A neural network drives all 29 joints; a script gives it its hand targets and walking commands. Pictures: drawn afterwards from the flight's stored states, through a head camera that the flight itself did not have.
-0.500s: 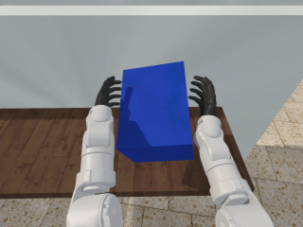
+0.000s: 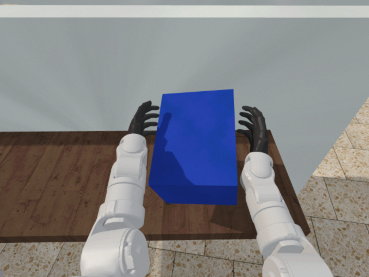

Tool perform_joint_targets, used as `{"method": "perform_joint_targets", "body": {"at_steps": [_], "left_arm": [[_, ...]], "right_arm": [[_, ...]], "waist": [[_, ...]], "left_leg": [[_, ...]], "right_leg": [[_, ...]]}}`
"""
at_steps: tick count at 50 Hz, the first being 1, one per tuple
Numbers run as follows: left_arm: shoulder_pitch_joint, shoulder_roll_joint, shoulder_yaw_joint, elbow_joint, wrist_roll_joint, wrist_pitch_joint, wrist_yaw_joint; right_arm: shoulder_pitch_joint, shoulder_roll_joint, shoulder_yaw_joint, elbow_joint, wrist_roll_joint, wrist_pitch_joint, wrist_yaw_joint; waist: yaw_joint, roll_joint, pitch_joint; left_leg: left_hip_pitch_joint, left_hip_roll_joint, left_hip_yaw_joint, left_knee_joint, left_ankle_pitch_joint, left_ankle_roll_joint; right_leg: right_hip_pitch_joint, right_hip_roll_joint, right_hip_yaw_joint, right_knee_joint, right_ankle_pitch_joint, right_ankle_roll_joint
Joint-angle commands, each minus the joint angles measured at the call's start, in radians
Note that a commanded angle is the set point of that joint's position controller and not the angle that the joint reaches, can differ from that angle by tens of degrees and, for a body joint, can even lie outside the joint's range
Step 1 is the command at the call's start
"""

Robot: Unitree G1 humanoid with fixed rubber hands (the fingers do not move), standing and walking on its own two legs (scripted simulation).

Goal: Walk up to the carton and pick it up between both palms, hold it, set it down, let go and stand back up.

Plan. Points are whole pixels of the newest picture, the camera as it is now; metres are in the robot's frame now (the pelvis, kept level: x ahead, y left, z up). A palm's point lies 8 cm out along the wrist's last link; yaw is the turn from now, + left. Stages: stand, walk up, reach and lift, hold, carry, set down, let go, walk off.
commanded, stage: set down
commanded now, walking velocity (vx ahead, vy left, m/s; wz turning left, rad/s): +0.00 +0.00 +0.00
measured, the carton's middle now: (198, 148) +0.41 -0.02 +0.06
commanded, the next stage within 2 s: none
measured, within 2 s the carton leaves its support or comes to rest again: neither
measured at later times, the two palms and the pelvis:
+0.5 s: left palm (139, 140) +0.41 +0.12 +0.09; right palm (251, 158) +0.36 -0.13 +0.08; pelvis +0.01 +0.00 +0.00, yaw +0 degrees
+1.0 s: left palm (141, 142) +0.42 +0.12 +0.07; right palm (248, 162) +0.36 -0.13 +0.06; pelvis +0.02 +0.01 +0.00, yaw +0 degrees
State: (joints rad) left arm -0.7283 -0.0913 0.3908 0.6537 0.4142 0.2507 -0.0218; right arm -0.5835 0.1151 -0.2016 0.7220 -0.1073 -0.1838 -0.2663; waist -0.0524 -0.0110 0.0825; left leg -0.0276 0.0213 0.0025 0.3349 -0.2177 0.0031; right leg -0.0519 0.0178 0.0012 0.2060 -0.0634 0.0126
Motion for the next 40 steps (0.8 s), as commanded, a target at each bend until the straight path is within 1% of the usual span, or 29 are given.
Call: {"method": "perform_joint_targets", "body": {"at_steps": [1, 2, 4, 5, 6, 7, 8, 9, 10, 13, 14, 15, 16, 17, 18, 19, 20, 21, 22, 23, 25, 26, 27, 29, 31, 35, 36, 38, 40], "left_arm": [[-0.599, -0.5, -0.304, -0.021, -0.066, -0.136, -0.191], [-0.606, -0.502, -0.303, -0.009, -0.06, -0.147, -0.191], [-0.603, -0.49, -0.286, 0.018, -0.052, -0.152, -0.198], [-0.599, -0.476, -0.278, 0.034, -0.051, -0.152, -0.201], [-0.581, -0.486, -0.258, 0.058, -0.037, -0.156, -0.204], [-0.595, -0.478, -0.257, 0.058, -0.037, -0.162, -0.206], [-0.606, -0.493, -0.28, 0.05, -0.043, -0.172, -0.2], [-0.607, -0.481, -0.271, 0.059, -0.041, -0.177, -0.202], [-0.644, -0.487, -0.284, 0.052, -0.048, -0.188, -0.197], [-0.644, -0.51, -0.295, 0.069, -0.05, -0.218, -0.188], [-0.64, -0.505, -0.298, 0.077, -0.055, -0.229, -0.183], [-0.645, -0.499, -0.284, 0.102, -0.041, -0.235, -0.187], [-0.615, -0.48, -0.258, 0.121, -0.025, -0.236, -0.19], [-0.591, -0.474, -0.244, 0.136, -0.017, -0.23, -0.194], [-0.587, -0.474, -0.23, 0.141, -0.009, -0.23, -0.2], [-0.603, -0.456, -0.217, 0.154, 0.0, -0.232, -0.201], [-0.603, -0.447, -0.205, 0.162, 0.002, -0.231, -0.202], [-0.603, -0.456, -0.204, 0.179, 0.005, -0.231, -0.203], [-0.558, -0.444, -0.183, 0.184, 0.022, -0.228, -0.205], [-0.593, -0.45, -0.209, 0.164, 0.0, -0.238, -0.203], [-0.615, -0.46, -0.21, 0.183, -0.002, -0.257, -0.195], [-0.604, -0.467, -0.214, 0.18, -0.004, -0.267, -0.191], [-0.613, -0.474, -0.22, 0.185, -0.004, -0.274, -0.189], [-0.619, -0.462, -0.202, 0.209, 0.005, -0.289, -0.187], [-0.593, -0.459, -0.193, 0.214, 0.018, -0.297, -0.186], [-0.549, -0.437, -0.148, 0.269, 0.042, -0.294, -0.196], [-0.551, -0.434, -0.147, 0.273, 0.044, -0.293, -0.2], [-0.554, -0.426, -0.135, 0.279, 0.048, -0.286, -0.205], [-0.593, -0.428, -0.149, 0.272, 0.035, -0.305, -0.202]], "right_arm": [[-0.613, 0.619, 0.323, -0.013, -0.082, -0.062, 0.141], [-0.595, 0.617, 0.306, 0.011, -0.087, -0.068, 0.142], [-0.597, 0.606, 0.271, 0.02, -0.118, -0.072, 0.139], [-0.597, 0.605, 0.257, 0.034, -0.121, -0.074, 0.138], [-0.58, 0.617, 0.25, 0.041, -0.135, -0.076, 0.136], [-0.598, 0.612, 0.234, 0.035, -0.137, -0.087, 0.137], [-0.579, 0.617, 0.234, 0.051, -0.146, -0.097, 0.134], [-0.583, 0.618, 0.228, 0.054, -0.155, -0.099, 0.132], [-0.597, 0.614, 0.211, 0.062, -0.158, -0.108, 0.134], [-0.602, 0.639, 0.214, 0.057, -0.176, -0.137, 0.13], [-0.612, 0.642, 0.227, 0.051, -0.173, -0.148, 0.134], [-0.601, 0.645, 0.198, 0.091, -0.195, -0.146, 0.132], [-0.568, 0.645, 0.189, 0.129, -0.202, -0.144, 0.132], [-0.543, 0.638, 0.183, 0.127, -0.208, -0.141, 0.129], [-0.536, 0.644, 0.165, 0.148, -0.214, -0.142, 0.124], [-0.547, 0.633, 0.138, 0.159, -0.227, -0.142, 0.127], [-0.552, 0.631, 0.131, 0.144, -0.229, -0.143, 0.128], [-0.561, 0.619, 0.11, 0.148, -0.247, -0.149, 0.128], [-0.555, 0.634, 0.131, 0.147, -0.24, -0.152, 0.128], [-0.56, 0.636, 0.145, 0.125, -0.237, -0.164, 0.123], [-0.619, 0.632, 0.13, 0.09, -0.244, -0.185, 0.129], [-0.626, 0.647, 0.154, 0.077, -0.241, -0.195, 0.129], [-0.612, 0.661, 0.137, 0.111, -0.247, -0.201, 0.126], [-0.607, 0.651, 0.115, 0.131, -0.269, -0.209, 0.13], [-0.595, 0.658, 0.11, 0.141, -0.277, -0.221, 0.127], [-0.558, 0.65, 0.06, 0.19, -0.298, -0.216, 0.126], [-0.548, 0.65, 0.069, 0.202, -0.305, -0.213, 0.123], [-0.55, 0.637, 0.041, 0.195, -0.312, -0.21, 0.119], [-0.586, 0.632, 0.046, 0.164, -0.322, -0.232, 0.118]], "waist": [[-0.004, -0.073, -0.471], [-0.01, -0.06, -0.46], [-0.028, -0.072, -0.425], [-0.02, -0.059, -0.403], [-0.025, -0.071, -0.407], [-0.017, -0.053, -0.418], [-0.033, -0.044, -0.432], [-0.032, -0.05, -0.419], [-0.038, -0.037, -0.428], [-0.041, -0.025, -0.497], [-0.028, -0.012, -0.505], [-0.043, -0.018, -0.491], [-0.029, -0.03, -0.44], [-0.034, -0.034, -0.42], [-0.028, -0.03, -0.41], [-0.037, -0.041, -0.383], [-0.025, -0.037, -0.365], [-0.039, -0.041, -0.362], [-0.013, -0.057, -0.363], [-0.026, -0.048, -0.406], [-0.022, -0.049, -0.46], [-0.019, -0.036, -0.466], [-0.025, -0.029, -0.484], [-0.028, -0.033, -0.472], [-0.015, -0.032, -0.455], [-0.022, -0.037, -0.376], [-0.015, -0.045, -0.366], [-0.023, -0.035, -0.359], [-0.032, -0.04, -0.409]], "left_leg": [[-0.101, -0.06, 0.092, -0.077, 0.169, 0.019], [-0.11, -0.058, 0.089, -0.082, 0.153, 0.013], [-0.12, -0.058, 0.094, -0.089, 0.131, 0.02], [-0.122, -0.06, 0.096, -0.092, 0.121, 0.025], [-0.126, -0.059, 0.096, -0.091, 0.109, 0.024], [-0.131, -0.06, 0.097, -0.092, 0.102, 0.025], [-0.122, -0.058, 0.098, -0.088, 0.133, 0.016], [-0.113, -0.055, 0.098, -0.084, 0.137, 0.017], [-0.121, -0.056, 0.1, -0.085, 0.143, 0.01], [-0.133, -0.053, 0.097, -0.058, 0.193, 0.002], [-0.134, -0.05, 0.09, -0.051, 0.219, 0.003], [-0.144, -0.051, 0.094, -0.06, 0.193, 0.002], [-0.144, -0.05, 0.1, -0.066, 0.173, 0.008], [-0.158, -0.052, 0.104, -0.075, 0.155, 0.012], [-0.154, -0.05, 0.105, -0.084, 0.134, 0.014], [-0.154, -0.048, 0.108, -0.09, 0.118, 0.018], [-0.166, -0.05, 0.112, -0.092, 0.097, 0.025], [-0.169, -0.046, 0.11, -0.098, 0.099, 0.02], [-0.171, -0.047, 0.117, -0.094, 0.107, 0.025], [-0.16, -0.049, 0.114, -0.084, 0.131, 0.021], [-0.189, -0.049, 0.113, -0.075, 0.147, 0.014], [-0.192, -0.047, 0.108, -0.067, 0.175, 0.014], [-0.193, -0.047, 0.112, -0.06, 0.181, 0.008], [-0.196, -0.045, 0.107, -0.067, 0.168, 0.009], [-0.21, -0.046, 0.115, -0.066, 0.167, 0.012], [-0.227, -0.037, 0.116, -0.083, 0.118, 0.023], [-0.209, -0.037, 0.119, -0.09, 0.111, 0.027], [-0.219, -0.036, 0.123, -0.094, 0.105, 0.021], [-0.229, -0.035, 0.118, -0.075, 0.134, 0.014]], "right_leg": [[0.436, -0.035, -0.101, 0.089, 0.422, 0.073], [0.426, -0.033, -0.099, 0.087, 0.395, 0.07], [0.408, -0.034, -0.105, 0.075, 0.375, 0.072], [0.397, -0.038, -0.1, 0.064, 0.356, 0.073], [0.398, -0.035, -0.103, 0.067, 0.345, 0.071], [0.395, -0.036, -0.101, 0.064, 0.328, 0.069], [0.388, -0.033, -0.107, 0.071, 0.353, 0.071], [0.392, -0.035, -0.11, 0.065, 0.349, 0.069], [0.379, -0.031, -0.105, 0.062, 0.342, 0.065], [0.387, -0.03, -0.107, 0.08, 0.399, 0.062], [0.391, -0.028, -0.103, 0.078, 0.412, 0.059], [0.381, -0.033, -0.102, 0.073, 0.393, 0.058], [0.382, -0.034, -0.097, 0.064, 0.383, 0.059], [0.388, -0.04, -0.1, 0.064, 0.392, 0.064], [0.385, -0.042, -0.1, 0.054, 0.35, 0.063], [0.362, -0.036, -0.098, 0.05, 0.324, 0.064], [0.357, -0.04, -0.1, 0.046, 0.301, 0.063], [0.34, -0.037, -0.105, 0.042, 0.289, 0.063], [0.361, -0.04, -0.098, 0.049, 0.314, 0.064], [0.374, -0.041, -0.108, 0.062, 0.361, 0.067], [0.371, -0.038, -0.101, 0.07, 0.371, 0.064], [0.381, -0.039, -0.102, 0.084, 0.416, 0.065], [0.379, -0.036, -0.098, 0.08, 0.421, 0.061], [0.361, -0.039, -0.102, 0.077, 0.395, 0.063], [0.361, -0.039, -0.102, 0.073, 0.404, 0.062], [0.351, -0.041, -0.103, 0.064, 0.353, 0.059], [0.337, -0.044, -0.101, 0.059, 0.344, 0.062], [0.327, -0.042, -0.107, 0.057, 0.327, 0.06], [0.331, -0.039, -0.113, 0.072, 0.352, 0.059]]}}
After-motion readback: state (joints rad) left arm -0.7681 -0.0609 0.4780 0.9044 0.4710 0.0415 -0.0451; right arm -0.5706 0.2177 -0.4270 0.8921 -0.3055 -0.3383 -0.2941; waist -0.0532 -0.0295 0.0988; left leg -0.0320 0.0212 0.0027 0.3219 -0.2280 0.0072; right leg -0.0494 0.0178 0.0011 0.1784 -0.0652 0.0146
